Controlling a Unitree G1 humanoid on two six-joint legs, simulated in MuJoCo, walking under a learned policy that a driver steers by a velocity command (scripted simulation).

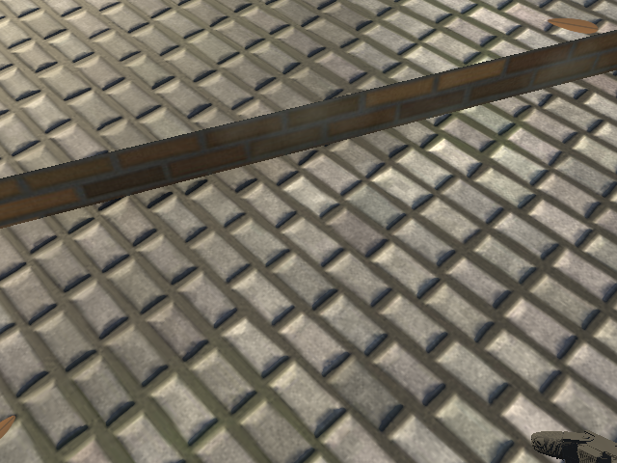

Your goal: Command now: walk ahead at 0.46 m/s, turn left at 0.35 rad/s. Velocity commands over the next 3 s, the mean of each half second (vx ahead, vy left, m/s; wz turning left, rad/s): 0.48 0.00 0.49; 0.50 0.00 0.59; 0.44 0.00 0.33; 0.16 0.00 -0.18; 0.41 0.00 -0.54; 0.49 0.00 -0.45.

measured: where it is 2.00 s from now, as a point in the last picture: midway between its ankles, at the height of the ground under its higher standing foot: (197, 304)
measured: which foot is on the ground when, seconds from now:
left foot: down 0.00-0.50, up 0.52-0.98, down 1.00-1.00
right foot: down 0.00-0.02, up 0.04-0.48, down 0.50-1.00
